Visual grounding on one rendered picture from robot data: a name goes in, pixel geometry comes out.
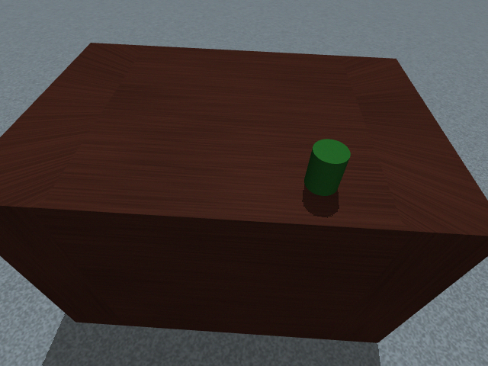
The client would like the can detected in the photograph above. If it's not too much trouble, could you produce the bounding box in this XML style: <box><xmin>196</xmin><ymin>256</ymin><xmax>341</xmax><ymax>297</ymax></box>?
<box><xmin>304</xmin><ymin>139</ymin><xmax>351</xmax><ymax>196</ymax></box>

